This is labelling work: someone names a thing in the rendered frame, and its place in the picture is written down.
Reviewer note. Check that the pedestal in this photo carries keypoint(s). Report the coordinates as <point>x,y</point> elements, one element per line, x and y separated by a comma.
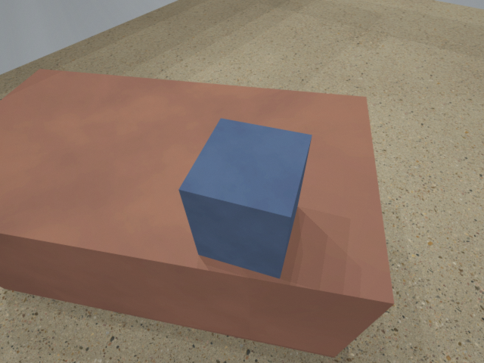
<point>90,210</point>

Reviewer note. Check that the carton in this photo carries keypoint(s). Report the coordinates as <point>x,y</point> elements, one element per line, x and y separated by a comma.
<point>242,193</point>

